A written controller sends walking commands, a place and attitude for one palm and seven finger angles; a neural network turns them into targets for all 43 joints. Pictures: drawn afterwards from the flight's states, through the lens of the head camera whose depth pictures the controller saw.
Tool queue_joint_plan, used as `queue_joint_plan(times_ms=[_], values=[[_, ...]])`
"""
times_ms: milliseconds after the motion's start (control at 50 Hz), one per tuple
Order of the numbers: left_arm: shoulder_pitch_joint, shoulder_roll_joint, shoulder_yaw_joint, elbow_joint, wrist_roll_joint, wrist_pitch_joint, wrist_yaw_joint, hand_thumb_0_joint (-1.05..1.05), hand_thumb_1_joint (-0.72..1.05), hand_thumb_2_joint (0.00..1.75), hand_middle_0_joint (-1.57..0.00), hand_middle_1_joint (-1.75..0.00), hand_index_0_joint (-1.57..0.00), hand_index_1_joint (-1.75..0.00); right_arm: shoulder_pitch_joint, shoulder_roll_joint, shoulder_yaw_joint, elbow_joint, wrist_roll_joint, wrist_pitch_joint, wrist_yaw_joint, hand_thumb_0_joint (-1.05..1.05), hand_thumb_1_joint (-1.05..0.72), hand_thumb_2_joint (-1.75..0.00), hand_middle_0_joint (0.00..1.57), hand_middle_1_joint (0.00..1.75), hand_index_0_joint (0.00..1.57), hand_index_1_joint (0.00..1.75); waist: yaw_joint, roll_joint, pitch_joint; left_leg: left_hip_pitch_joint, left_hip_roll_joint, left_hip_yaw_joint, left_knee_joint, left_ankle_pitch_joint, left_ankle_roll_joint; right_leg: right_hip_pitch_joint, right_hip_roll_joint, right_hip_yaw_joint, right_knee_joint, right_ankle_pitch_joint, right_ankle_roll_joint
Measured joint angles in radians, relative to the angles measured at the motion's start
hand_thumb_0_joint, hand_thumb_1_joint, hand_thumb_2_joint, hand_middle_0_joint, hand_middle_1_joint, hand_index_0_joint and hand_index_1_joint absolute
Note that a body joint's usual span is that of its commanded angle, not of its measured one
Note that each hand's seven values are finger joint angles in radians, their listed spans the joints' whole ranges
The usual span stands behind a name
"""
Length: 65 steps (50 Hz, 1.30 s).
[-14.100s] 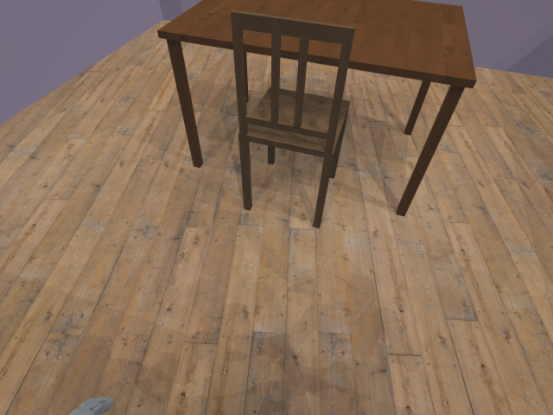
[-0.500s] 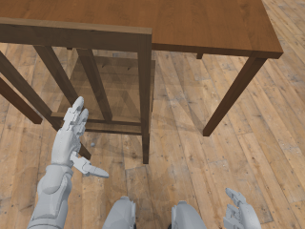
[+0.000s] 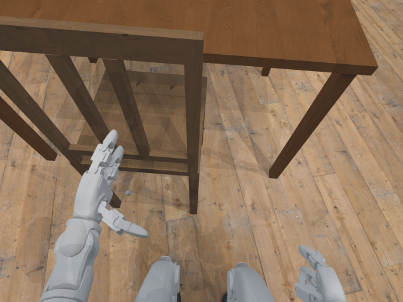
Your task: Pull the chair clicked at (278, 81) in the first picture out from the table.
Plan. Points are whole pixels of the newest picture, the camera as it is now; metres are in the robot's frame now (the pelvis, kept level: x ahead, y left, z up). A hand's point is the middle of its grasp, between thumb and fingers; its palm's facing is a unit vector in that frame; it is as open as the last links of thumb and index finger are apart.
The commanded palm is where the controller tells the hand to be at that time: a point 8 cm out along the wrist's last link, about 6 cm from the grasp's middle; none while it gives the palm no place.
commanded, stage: aim the fingers beside a spindle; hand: left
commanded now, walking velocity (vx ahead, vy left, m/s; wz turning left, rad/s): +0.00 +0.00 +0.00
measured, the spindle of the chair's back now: (90, 113) +0.48 +0.25 +0.04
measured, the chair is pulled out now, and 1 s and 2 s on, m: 0.00 0.00 0.00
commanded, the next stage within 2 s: none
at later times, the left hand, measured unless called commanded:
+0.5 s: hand (135, 192) +0.31 +0.13 +0.03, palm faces -0.11 -0.99 -0.03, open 16.9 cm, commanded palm +0.30 +0.20 +0.03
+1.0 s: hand (132, 189) +0.32 +0.14 +0.02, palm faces -0.08 -1.00 -0.03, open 16.9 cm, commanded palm +0.31 +0.21 +0.03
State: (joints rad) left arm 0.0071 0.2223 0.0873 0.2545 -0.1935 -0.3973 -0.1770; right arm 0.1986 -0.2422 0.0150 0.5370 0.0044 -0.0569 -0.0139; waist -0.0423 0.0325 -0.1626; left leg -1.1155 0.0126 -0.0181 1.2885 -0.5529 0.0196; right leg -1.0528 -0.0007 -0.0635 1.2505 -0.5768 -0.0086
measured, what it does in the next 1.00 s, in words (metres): stands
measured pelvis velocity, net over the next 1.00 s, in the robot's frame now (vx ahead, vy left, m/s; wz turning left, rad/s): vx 0.00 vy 0.00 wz -0.01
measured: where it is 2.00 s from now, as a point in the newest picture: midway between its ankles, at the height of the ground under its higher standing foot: outside the picture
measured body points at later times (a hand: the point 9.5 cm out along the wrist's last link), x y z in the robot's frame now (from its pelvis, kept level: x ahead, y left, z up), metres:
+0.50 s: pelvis +0.00 -0.01 +0.00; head +0.10 +0.00 +0.44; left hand +0.31 +0.19 +0.03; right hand +0.17 -0.25 -0.10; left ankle +0.03 +0.10 -0.62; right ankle +0.01 -0.12 -0.62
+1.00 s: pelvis +0.00 +0.00 +0.00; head +0.12 +0.01 +0.43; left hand +0.32 +0.20 +0.02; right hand +0.16 -0.25 -0.10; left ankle +0.03 +0.10 -0.62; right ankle +0.01 -0.12 -0.62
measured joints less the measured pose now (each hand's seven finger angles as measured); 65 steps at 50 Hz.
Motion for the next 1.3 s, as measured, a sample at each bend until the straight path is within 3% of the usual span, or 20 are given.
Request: queue_joint_plan(times_ms=[120, 200, 300, 460, 560, 680, 800, 920, 1040, 1120, 1240, 1300], values=[[0.018, -0.021, -0.036, -0.044, 0.023, -0.027, 0.018, -0.01, -0.5, 0.3, -0.06, -0.08, -0.06, -0.08, 0.002, 0.004, 0.001, 0.01, -0.004, -0.002, -0.001, 0.01, -0.91, -0.9, 0.2, 0.3, 0.21, 0.3, 0.0, -0.001, -0.008, 0.013, 0.0, 0.005, -0.011, 0.002, 0.0, 0.01, -0.001, 0.005, -0.007, 0.001, 0.001], [-0.012, -0.013, -0.001, 0.013, 0.032, -0.019, 0.03, -0.01, -0.5, 0.3, -0.07, -0.08, -0.06, -0.08, -0.003, 0.007, 0.004, 0.007, -0.005, 0.01, 0.005, 0.01, -0.91, -0.9, 0.2, 0.3, 0.21, 0.3, -0.005, -0.008, -0.015, 0.003, 0.002, 0.008, -0.003, -0.001, -0.003, -0.005, 0.002, 0.008, 0.006, -0.003, -0.003], [0.014, 0.007, 0.034, 0.009, 0.01, -0.005, 0.021, -0.01, -0.5, 0.3, -0.07, -0.08, -0.06, -0.08, -0.001, 0.006, 0.0, -0.005, -0.002, 0.015, 0.005, 0.01, -0.91, -0.9, 0.2, 0.3, 0.21, 0.3, -0.006, -0.006, -0.005, 0.003, 0.006, 0.004, 0.002, -0.005, -0.006, -0.005, 0.005, 0.005, 0.01, -0.006, -0.007], [0.03, -0.011, -0.027, -0.04, 0.006, -0.039, 0.002, -0.01, -0.5, 0.3, -0.06, -0.08, -0.06, -0.08, 0.002, -0.008, -0.001, 0.016, -0.002, -0.007, -0.006, 0.01, -0.91, -0.9, 0.2, 0.3, 0.21, 0.3, 0.006, 0.007, -0.011, 0.017, 0.0, -0.005, -0.014, 0.002, -0.006, 0.016, 0.001, -0.004, -0.011, -0.002, -0.005], [-0.041, -0.012, -0.001, 0.064, 0.029, -0.009, 0.009, -0.01, -0.5, 0.3, -0.07, -0.08, -0.06, -0.08, -0.014, -0.003, 0.004, 0.008, -0.004, 0.003, -0.004, 0.01, -0.91, -0.9, 0.2, 0.3, 0.21, 0.3, -0.007, -0.008, -0.013, -0.013, 0.004, -0.001, 0.009, -0.004, -0.009, -0.019, 0.004, 0.0, 0.018, -0.008, -0.009], [-0.009, 0.016, 0.045, -0.011, 0.009, -0.012, 0.024, -0.01, -0.5, 0.3, -0.07, -0.08, -0.06, -0.08, -0.008, 0.006, -0.004, 0.0, -0.005, 0.004, -0.003, 0.01, -0.91, -0.9, 0.2, 0.3, 0.21, 0.3, -0.012, -0.01, 0.007, -0.001, 0.01, 0.0, 0.004, -0.006, -0.012, -0.009, 0.01, 0.002, 0.012, -0.007, -0.012], [-0.011, 0.016, 0.021, 0.005, -0.01, -0.023, -0.006, -0.01, -0.5, 0.3, -0.06, -0.08, -0.06, -0.08, 0.012, -0.007, 0.004, 0.02, 0.003, 0.002, -0.001, 0.01, -0.91, -0.9, 0.2, 0.3, 0.21, 0.3, 0.002, 0.009, -0.015, 0.02, 0.003, -0.005, -0.023, 0.001, -0.008, 0.018, 0.004, -0.004, -0.019, -0.001, -0.007], [-0.029, -0.017, -0.002, 0.085, 0.008, 0.017, -0.015, -0.01, -0.5, 0.3, -0.06, -0.08, -0.06, -0.08, 0.002, -0.006, 0.005, 0.008, 0.001, 0.003, -0.004, 0.01, -0.91, -0.9, 0.2, 0.3, 0.21, 0.3, -0.012, -0.006, -0.008, -0.004, 0.004, 0.001, -0.002, -0.006, -0.006, -0.009, 0.005, 0.002, 0.003, -0.007, -0.005], [0.013, 0.013, 0.041, -0.053, 0.015, -0.044, 0.033, -0.01, -0.5, 0.3, -0.07, -0.08, -0.06, -0.08, -0.003, 0.009, -0.007, 0.012, -0.01, -0.005, -0.005, 0.01, -0.91, -0.9, 0.2, 0.3, 0.21, 0.3, -0.013, -0.016, 0.01, 0.016, 0.009, 0.006, -0.01, -0.007, -0.007, 0.008, 0.009, 0.007, -0.006, -0.004, -0.006], [-0.008, 0.034, 0.06, -0.015, -0.009, -0.049, 0.011, -0.01, -0.5, 0.3, -0.07, -0.08, -0.06, -0.08, 0.004, 0.0, 0.001, 0.024, -0.001, 0.002, 0.005, 0.01, -0.91, -0.9, 0.2, 0.3, 0.21, 0.3, 0.0, 0.001, -0.014, 0.025, 0.004, 0.0, -0.025, -0.002, -0.004, 0.023, 0.006, 0.001, -0.025, 0.001, -0.002], [-0.003, -0.008, -0.007, 0.096, -0.019, 0.033, -0.045, -0.01, -0.5, 0.3, -0.06, -0.08, -0.06, -0.08, 0.006, -0.01, 0.008, 0.002, 0.011, 0.004, 0.002, 0.01, -0.91, -0.9, 0.2, 0.3, 0.21, 0.3, -0.005, 0.004, -0.017, 0.008, -0.002, -0.002, -0.014, -0.004, 0.003, 0.011, -0.001, -0.001, -0.018, -0.002, 0.004], [0.041, -0.027, -0.035, 0.015, 0.006, 0.016, -0.015, -0.01, -0.5, 0.3, -0.06, -0.08, -0.06, -0.08, -0.002, 0.0, -0.001, -0.003, -0.002, -0.01, -0.008, 0.01, -0.91, -0.9, 0.2, 0.3, 0.21, 0.3, -0.013, -0.011, 0.0, 0.007, 0.001, 0.004, -0.005, -0.008, 0.003, 0.006, 0.002, 0.005, -0.009, -0.004, 0.004]])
